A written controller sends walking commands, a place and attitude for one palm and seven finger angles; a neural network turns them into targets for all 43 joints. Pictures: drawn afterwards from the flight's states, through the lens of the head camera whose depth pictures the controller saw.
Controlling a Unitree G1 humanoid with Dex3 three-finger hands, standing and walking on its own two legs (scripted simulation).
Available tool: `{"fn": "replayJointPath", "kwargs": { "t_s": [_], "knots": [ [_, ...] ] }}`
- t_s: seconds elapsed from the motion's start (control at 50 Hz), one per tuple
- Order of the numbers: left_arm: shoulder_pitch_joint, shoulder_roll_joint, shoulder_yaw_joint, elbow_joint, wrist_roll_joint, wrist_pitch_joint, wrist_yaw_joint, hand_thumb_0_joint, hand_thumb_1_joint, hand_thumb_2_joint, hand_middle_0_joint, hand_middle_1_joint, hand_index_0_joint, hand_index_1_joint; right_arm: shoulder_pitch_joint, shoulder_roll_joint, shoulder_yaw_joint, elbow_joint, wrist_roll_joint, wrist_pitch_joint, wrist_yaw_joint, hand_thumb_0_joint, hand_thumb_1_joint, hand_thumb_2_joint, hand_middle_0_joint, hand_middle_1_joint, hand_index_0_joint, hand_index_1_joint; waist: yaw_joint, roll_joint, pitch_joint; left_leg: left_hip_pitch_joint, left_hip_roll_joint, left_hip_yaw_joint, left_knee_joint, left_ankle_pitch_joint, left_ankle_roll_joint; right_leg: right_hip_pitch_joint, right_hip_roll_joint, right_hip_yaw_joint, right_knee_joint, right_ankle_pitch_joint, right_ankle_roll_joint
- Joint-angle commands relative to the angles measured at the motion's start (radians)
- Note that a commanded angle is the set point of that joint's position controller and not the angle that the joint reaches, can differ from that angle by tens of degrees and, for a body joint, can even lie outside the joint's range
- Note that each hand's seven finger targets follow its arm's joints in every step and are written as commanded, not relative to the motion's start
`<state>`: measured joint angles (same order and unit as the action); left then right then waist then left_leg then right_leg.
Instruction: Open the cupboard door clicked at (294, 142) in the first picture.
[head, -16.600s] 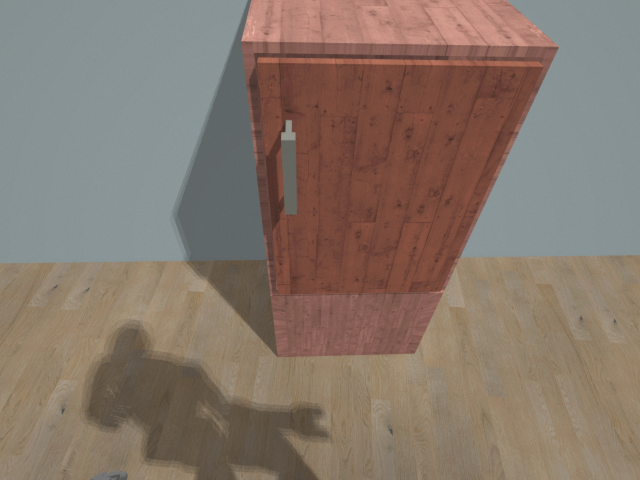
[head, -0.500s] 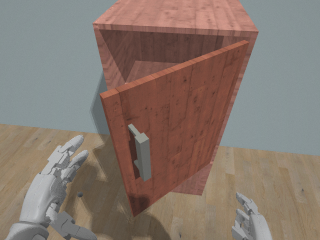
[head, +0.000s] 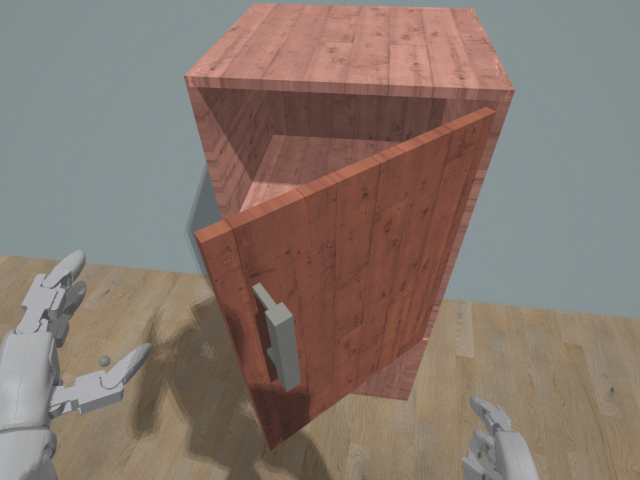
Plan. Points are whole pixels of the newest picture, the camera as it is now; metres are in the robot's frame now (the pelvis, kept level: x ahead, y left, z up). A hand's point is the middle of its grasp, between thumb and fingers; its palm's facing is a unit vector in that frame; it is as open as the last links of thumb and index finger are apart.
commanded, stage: draw the hand back to the body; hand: left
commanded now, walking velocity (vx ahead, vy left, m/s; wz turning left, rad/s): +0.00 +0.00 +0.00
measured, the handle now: (276, 338) +0.27 +0.10 +0.06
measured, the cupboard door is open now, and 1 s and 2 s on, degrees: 43 43 43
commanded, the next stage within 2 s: step back with the hand held close in 0.58 s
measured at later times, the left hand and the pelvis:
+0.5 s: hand (100, 341) +0.19 +0.24 +0.15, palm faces +0.44 -0.82 -0.37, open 7.5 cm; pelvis +0.00 -0.02 +0.00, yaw -1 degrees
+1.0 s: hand (78, 362) +0.17 +0.25 +0.15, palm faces +0.36 -0.80 -0.48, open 7.4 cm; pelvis -0.03 +0.00 +0.00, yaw -1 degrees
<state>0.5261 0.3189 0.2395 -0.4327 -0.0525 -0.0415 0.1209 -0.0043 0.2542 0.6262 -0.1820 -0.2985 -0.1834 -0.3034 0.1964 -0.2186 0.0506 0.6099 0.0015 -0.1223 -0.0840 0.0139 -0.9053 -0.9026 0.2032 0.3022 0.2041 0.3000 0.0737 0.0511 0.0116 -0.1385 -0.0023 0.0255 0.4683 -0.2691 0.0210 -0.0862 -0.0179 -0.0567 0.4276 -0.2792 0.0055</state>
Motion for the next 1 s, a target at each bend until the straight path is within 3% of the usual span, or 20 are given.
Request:
{"fn": "replayJointPath", "kwargs": {
  "t_s": [0.0, 0.08, 0.14, 0.18, 0.24, 0.44, 0.48, 0.52, 0.56, 0.64, 0.68, 0.7, 0.72, 0.76, 0.78, 0.88, 0.96, 0.98],
  "knots": [
    [-0.088, 0.172, 0.145, -0.203, 0.000, -0.063, 0.013, 0.000, 0.585, 0.765, -0.189, -0.300, -0.189, -0.300, -0.132, -0.107, -0.050, -0.157, -0.004, -0.043, -0.006, 0.000, -0.900, -0.900, 0.200, 0.300, 0.200, 0.300, -0.002, -0.008, -0.078, 0.048, 0.023, -0.029, -0.087, 0.311, -0.004, 0.017, 0.018, 0.013, -0.061, 0.278, -0.024],
    [-0.116, 0.191, 0.176, -0.185, -0.004, -0.061, 0.013, 0.000, 0.725, 0.825, -0.194, -0.300, -0.194, -0.300, -0.139, -0.107, -0.053, -0.148, -0.003, -0.031, -0.002, 0.000, -0.900, -0.900, 0.200, 0.300, 0.200, 0.300, -0.001, 0.017, -0.079, 0.064, 0.021, -0.020, -0.084, 0.345, -0.004, 0.025, 0.017, 0.017, -0.071, 0.316, -0.024],
    [-0.152, 0.202, 0.197, -0.184, -0.010, -0.064, 0.013, 0.000, 0.830, 0.870, -0.198, -0.300, -0.198, -0.300, -0.140, -0.107, -0.057, -0.146, -0.001, -0.021, -0.002, 0.000, -0.900, -0.900, 0.200, 0.300, 0.200, 0.300, -0.004, -0.006, -0.085, 0.076, 0.023, -0.016, -0.085, 0.346, -0.001, 0.022, 0.017, 0.019, -0.075, 0.323, -0.019],
    [-0.179, 0.217, 0.213, -0.169, -0.011, -0.064, 0.015, 0.000, 0.900, 0.900, -0.200, -0.300, -0.200, -0.300, -0.146, -0.108, -0.058, -0.138, -0.001, -0.019, -0.004, 0.000, -0.900, -0.900, 0.200, 0.300, 0.200, 0.300, -0.002, 0.023, -0.077, 0.075, 0.020, -0.014, -0.088, 0.343, -0.001, 0.026, 0.014, 0.020, -0.082, 0.321, -0.022],
    [-0.148, 0.172, 0.177, -0.135, -0.017, -0.060, 0.005, 0.000, 0.900, 0.900, -0.200, -0.300, -0.200, -0.300, -0.149, -0.107, -0.060, -0.143, 0.001, -0.012, 0.002, 0.000, -0.900, -0.900, 0.200, 0.300, 0.200, 0.300, -0.005, -0.020, -0.054, 0.078, 0.022, -0.009, -0.093, 0.323, 0.003, 0.010, 0.016, 0.019, -0.090, 0.308, -0.015],
    [-0.163, 0.218, 0.214, -0.169, -0.017, -0.077, 0.007, 0.000, 0.900, 0.900, -0.200, -0.300, -0.200, -0.300, -0.156, -0.104, -0.065, -0.142, -0.001, -0.015, -0.003, 0.000, -0.900, -0.900, 0.200, 0.300, 0.200, 0.300, 0.001, -0.004, -0.081, 0.086, 0.014, -0.006, -0.094, 0.293, 0.005, 0.022, 0.014, 0.029, -0.103, 0.300, -0.015],
    [-0.170, 0.213, 0.205, -0.171, -0.015, -0.078, 0.006, 0.000, 0.900, 0.900, -0.200, -0.300, -0.200, -0.300, -0.159, -0.105, -0.065, -0.137, 0.001, -0.019, -0.004, 0.000, -0.900, -0.900, 0.200, 0.300, 0.200, 0.300, -0.001, 0.027, -0.068, 0.087, 0.015, -0.005, -0.093, 0.287, 0.003, 0.015, 0.015, 0.031, -0.111, 0.289, -0.018],
    [-0.171, 0.201, 0.195, -0.170, -0.016, -0.080, 0.006, 0.000, 0.900, 0.900, -0.200, -0.300, -0.200, -0.300, -0.159, -0.103, -0.065, -0.135, 0.003, -0.022, -0.003, 0.000, -0.900, -0.900, 0.200, 0.300, 0.200, 0.300, -0.005, 0.028, -0.059, 0.089, 0.016, -0.007, -0.101, 0.272, 0.001, 0.007, 0.017, 0.028, -0.112, 0.268, -0.016],
    [-0.159, 0.198, 0.198, -0.140, -0.019, -0.081, 0.006, 0.000, 0.900, 0.900, -0.200, -0.300, -0.200, -0.300, -0.156, -0.103, -0.065, -0.133, 0.001, -0.023, -0.003, 0.000, -0.900, -0.900, 0.200, 0.300, 0.200, 0.300, -0.004, -0.016, -0.042, 0.080, 0.016, -0.007, -0.104, 0.253, 0.004, 0.000, 0.018, 0.027, -0.120, 0.250, -0.013],
    [-0.179, 0.195, 0.191, -0.142, -0.017, -0.086, 0.003, 0.000, 0.900, 0.900, -0.200, -0.300, -0.200, -0.300, -0.163, -0.105, -0.066, -0.131, 0.003, -0.026, -0.004, 0.000, -0.900, -0.900, 0.200, 0.300, 0.200, 0.300, -0.006, 0.006, -0.033, 0.083, 0.016, -0.007, -0.110, 0.220, 0.004, -0.013, 0.018, 0.032, -0.132, 0.208, -0.013],
    [-0.229, 0.235, 0.217, -0.197, -0.018, -0.098, 0.008, 0.000, 0.900, 0.900, -0.200, -0.300, -0.200, -0.300, -0.167, -0.107, -0.067, -0.132, 0.002, -0.035, -0.006, 0.000, -0.900, -0.900, 0.200, 0.300, 0.200, 0.300, -0.002, 0.019, -0.066, 0.096, 0.015, -0.012, -0.111, 0.209, 0.005, -0.001, 0.016, 0.036, -0.135, 0.198, -0.016],
    [-0.277, 0.342, 0.328, -0.232, -0.013, -0.130, 0.013, 0.000, 0.900, 0.900, -0.200, -0.300, -0.200, -0.300, -0.149, -0.126, -0.066, -0.167, 0.009, -0.012, -0.004, 0.000, -0.900, -0.900, 0.200, 0.300, 0.200, 0.300, -0.045, -0.035, 0.025, 0.009, 0.034, -0.034, -0.070, 0.165, 0.021, -0.110, -0.030, 0.110, -0.183, 0.239, -0.010],
    [-0.162, 0.266, 0.278, -0.136, -0.013, -0.128, 0.002, 0.000, 0.900, 0.900, -0.200, -0.300, -0.200, -0.300, -0.145, -0.112, -0.070, -0.147, 0.004, 0.006, -0.005, 0.000, -0.900, -0.900, 0.200, 0.300, 0.200, 0.300, -0.049, -0.090, 0.002, 0.014, 0.031, -0.036, -0.044, 0.167, 0.020, -0.109, -0.052, 0.104, -0.181, 0.257, -0.010],
    [-0.093, 0.223, 0.231, -0.146, -0.008, -0.130, -0.006, 0.000, 0.900, 0.900, -0.200, -0.300, -0.200, -0.300, -0.142, -0.121, -0.075, -0.161, 0.002, 0.029, 0.000, 0.000, -0.900, -0.900, 0.200, 0.300, 0.200, 0.300, -0.054, -0.061, -0.031, 0.013, 0.035, -0.027, -0.030, 0.204, 0.016, -0.116, -0.062, 0.099, -0.160, 0.303, -0.009],
    [-0.093, 0.225, 0.229, -0.175, -0.006, -0.136, -0.005, 0.000, 0.900, 0.900, -0.200, -0.300, -0.200, -0.300, -0.145, -0.126, -0.080, -0.165, 0.001, 0.034, -0.002, 0.000, -0.900, -0.900, 0.200, 0.300, 0.200, 0.300, -0.054, -0.004, -0.058, 0.014, 0.040, -0.029, -0.040, 0.244, 0.013, -0.095, -0.062, 0.082, -0.133, 0.330, -0.009],
    [-0.022, 0.265, 0.271, -0.221, -0.007, -0.138, 0.011, 0.000, 0.900, 0.900, -0.200, -0.300, -0.200, -0.300, -0.138, -0.130, -0.093, -0.194, 0.006, 0.062, -0.008, 0.000, -0.900, -0.900, 0.200, 0.300, 0.200, 0.300, -0.054, 0.003, -0.159, 0.013, 0.070, -0.040, -0.043, 0.407, 0.008, -0.053, -0.046, 0.062, -0.045, 0.424, 0.001],
    [0.006, 0.273, 0.286, -0.235, -0.009, -0.138, 0.021, 0.000, 0.900, 0.900, -0.200, -0.300, -0.200, -0.300, -0.129, -0.124, -0.100, -0.216, 0.014, 0.076, -0.010, 0.000, -0.900, -0.900, 0.200, 0.300, 0.200, 0.300, -0.057, -0.051, -0.167, -0.032, 0.079, -0.038, -0.034, 0.373, 0.006, -0.061, -0.043, 0.074, -0.020, 0.417, 0.005],
    [0.007, 0.286, 0.296, -0.238, -0.008, -0.141, 0.026, 0.000, 0.900, 0.900, -0.200, -0.300, -0.200, -0.300, -0.136, -0.128, -0.102, -0.212, 0.012, 0.077, -0.013, 0.000, -0.900, -0.900, 0.200, 0.300, 0.200, 0.300, -0.057, -0.015, -0.165, -0.053, 0.079, -0.042, -0.037, 0.358, 0.009, -0.056, -0.050, 0.076, -0.015, 0.414, 0.002]
  ]
}}
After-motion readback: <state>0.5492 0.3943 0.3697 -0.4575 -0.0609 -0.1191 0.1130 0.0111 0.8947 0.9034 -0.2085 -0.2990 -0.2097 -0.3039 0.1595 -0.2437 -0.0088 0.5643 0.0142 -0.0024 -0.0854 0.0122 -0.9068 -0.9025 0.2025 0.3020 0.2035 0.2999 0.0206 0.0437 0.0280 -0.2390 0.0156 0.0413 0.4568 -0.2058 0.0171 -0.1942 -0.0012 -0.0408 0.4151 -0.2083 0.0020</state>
